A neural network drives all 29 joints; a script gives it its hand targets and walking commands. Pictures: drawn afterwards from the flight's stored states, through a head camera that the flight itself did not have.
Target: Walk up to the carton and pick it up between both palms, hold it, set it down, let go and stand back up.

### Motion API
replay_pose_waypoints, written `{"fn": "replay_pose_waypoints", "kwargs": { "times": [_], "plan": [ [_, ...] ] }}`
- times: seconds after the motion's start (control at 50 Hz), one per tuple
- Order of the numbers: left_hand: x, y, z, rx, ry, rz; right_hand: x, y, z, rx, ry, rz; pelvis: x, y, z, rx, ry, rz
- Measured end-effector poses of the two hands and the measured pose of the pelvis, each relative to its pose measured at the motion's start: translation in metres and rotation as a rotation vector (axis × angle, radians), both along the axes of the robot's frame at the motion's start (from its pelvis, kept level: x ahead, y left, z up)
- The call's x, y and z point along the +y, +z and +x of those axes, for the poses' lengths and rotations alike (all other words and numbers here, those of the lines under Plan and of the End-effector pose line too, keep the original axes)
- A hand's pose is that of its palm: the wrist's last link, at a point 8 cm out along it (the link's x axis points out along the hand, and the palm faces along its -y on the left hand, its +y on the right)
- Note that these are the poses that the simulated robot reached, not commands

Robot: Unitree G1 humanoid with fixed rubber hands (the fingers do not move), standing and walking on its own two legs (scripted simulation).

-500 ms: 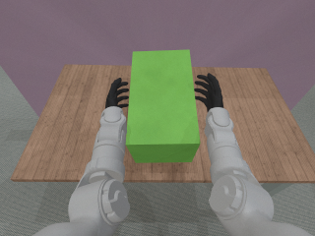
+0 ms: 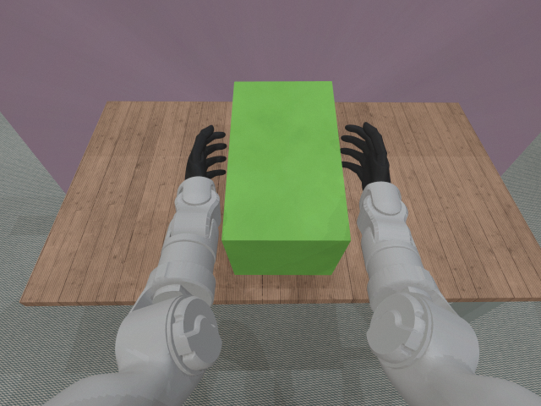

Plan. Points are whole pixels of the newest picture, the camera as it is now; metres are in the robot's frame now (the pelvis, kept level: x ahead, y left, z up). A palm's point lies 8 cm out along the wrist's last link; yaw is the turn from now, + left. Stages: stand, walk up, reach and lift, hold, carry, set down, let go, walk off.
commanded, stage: set down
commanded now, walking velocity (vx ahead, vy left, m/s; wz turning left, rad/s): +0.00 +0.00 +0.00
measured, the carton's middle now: (282, 178) +0.48 +0.00 +0.02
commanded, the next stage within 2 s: none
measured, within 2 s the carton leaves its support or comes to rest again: rests again in 0.96 s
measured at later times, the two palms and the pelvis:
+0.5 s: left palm (200, 182) +0.42 +0.13 +0.08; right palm (374, 180) +0.43 -0.14 +0.09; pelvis +0.00 +0.00 +0.00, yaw +0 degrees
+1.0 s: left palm (202, 184) +0.43 +0.13 +0.06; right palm (370, 185) +0.43 -0.14 +0.07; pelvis +0.00 +0.00 +0.00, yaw -1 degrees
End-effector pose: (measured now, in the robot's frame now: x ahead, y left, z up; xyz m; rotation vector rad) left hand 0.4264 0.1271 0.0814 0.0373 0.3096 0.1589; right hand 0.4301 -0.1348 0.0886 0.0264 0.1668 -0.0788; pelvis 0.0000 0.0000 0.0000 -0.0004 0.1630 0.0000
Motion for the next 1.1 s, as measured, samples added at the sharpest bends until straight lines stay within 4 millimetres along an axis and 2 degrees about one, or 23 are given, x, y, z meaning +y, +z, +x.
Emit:
{"fn": "replay_pose_waypoints", "kwargs": {
  "times": [0.2,0.4,0.64,0.76,0.88,1.1],
  "plan": [
    [-0.001,-0.002,-0.008,0.008,0.000,-0.027,-0.002,0.001,-0.009,0.012,-0.005,-0.004,0.001,0.001,-0.009,0.006,0.002,0.004],
    [0.002,-0.003,-0.009,0.023,0.009,-0.031,0.001,0.003,-0.008,0.029,0.007,-0.006,0.003,0.001,-0.006,0.001,-0.003,0.005],
    [-0.005,-0.010,0.001,0.024,0.001,-0.018,-0.006,-0.013,-0.002,0.050,-0.010,-0.027,-0.002,0.001,0.004,0.016,-0.005,0.005],
    [-0.002,-0.017,0.005,0.017,-0.008,-0.012,-0.003,-0.020,0.001,0.042,-0.009,-0.047,-0.002,0.000,0.006,0.030,0.001,0.006],
    [0.000,-0.024,0.007,0.001,-0.011,-0.014,-0.002,-0.022,0.003,0.040,0.002,-0.074,0.000,0.000,0.006,0.054,-0.004,0.004],
    [0.001,-0.023,0.006,-0.002,-0.012,0.003,-0.002,-0.024,0.003,0.040,0.004,-0.051,0.002,-0.001,0.003,0.072,-0.018,0.002]
  ]
}}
